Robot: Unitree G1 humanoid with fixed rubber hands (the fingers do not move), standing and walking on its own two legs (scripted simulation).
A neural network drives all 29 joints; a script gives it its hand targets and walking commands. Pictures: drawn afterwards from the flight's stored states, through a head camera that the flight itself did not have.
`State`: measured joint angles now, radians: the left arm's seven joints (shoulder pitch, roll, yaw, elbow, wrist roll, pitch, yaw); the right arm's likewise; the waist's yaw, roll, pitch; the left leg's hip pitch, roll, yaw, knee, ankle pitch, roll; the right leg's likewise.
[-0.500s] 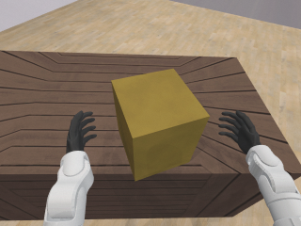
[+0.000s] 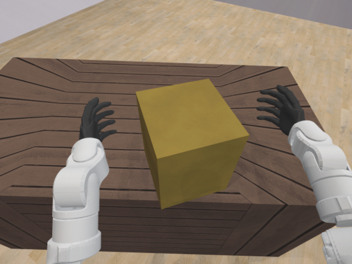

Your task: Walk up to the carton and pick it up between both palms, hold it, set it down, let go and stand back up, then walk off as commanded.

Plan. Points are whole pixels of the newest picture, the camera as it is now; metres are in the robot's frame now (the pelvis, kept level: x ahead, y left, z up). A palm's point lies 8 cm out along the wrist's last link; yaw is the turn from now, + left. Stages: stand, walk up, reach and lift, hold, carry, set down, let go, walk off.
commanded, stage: reach and lift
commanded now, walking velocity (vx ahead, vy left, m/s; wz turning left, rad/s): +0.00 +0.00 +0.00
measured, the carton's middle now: (184, 144) +0.41 +0.04 +0.01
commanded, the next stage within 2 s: none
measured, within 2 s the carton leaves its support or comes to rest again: neither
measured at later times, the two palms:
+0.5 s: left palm (86, 109) +0.33 +0.23 +0.19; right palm (282, 84) +0.46 -0.16 +0.20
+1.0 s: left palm (96, 117) +0.35 +0.23 +0.15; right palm (261, 94) +0.48 -0.13 +0.16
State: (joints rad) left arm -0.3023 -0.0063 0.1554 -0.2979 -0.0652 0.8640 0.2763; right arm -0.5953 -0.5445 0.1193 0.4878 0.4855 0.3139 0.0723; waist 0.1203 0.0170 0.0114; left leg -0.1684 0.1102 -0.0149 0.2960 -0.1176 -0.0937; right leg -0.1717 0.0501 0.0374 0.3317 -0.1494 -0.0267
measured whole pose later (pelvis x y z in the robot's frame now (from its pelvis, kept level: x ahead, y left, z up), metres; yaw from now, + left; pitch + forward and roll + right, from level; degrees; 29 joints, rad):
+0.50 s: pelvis +0.01 +0.01 +0.00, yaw +1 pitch +1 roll -1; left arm -0.54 0.03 0.19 -0.17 -0.07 0.91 0.26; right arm -0.90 -0.58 0.16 0.71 0.51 0.35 0.07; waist 0.15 0.04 -0.01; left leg -0.21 0.10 -0.03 0.32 -0.14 -0.09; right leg -0.19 0.04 0.03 0.31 -0.15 -0.02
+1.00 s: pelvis +0.01 +0.01 +0.00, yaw +1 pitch +4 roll -1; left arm -0.59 -0.02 0.20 0.12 -0.03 0.72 0.24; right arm -0.95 -0.48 0.14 0.92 0.41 0.25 0.08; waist 0.18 0.05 -0.01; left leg -0.27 0.10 -0.03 0.33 -0.13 -0.09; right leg -0.23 0.04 0.02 0.30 -0.14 -0.01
